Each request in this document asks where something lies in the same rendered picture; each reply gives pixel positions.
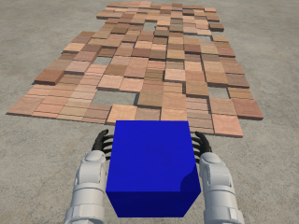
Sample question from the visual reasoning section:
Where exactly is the carton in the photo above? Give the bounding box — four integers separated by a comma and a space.
106, 120, 201, 217

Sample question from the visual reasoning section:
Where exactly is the left robot forearm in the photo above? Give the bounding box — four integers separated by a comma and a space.
64, 150, 107, 224

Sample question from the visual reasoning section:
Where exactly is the left robot hand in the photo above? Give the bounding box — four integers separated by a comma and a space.
92, 129, 114, 161

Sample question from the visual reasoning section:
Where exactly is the right robot hand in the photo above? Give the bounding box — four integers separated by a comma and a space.
191, 131, 212, 164

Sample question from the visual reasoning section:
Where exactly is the right robot forearm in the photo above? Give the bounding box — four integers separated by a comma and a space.
199, 152, 245, 224

